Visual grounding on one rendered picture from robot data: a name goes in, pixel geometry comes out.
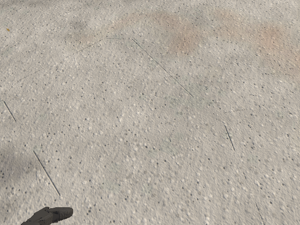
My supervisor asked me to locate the left robot hand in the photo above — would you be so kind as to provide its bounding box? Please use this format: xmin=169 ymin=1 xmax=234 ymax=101
xmin=21 ymin=206 xmax=73 ymax=225

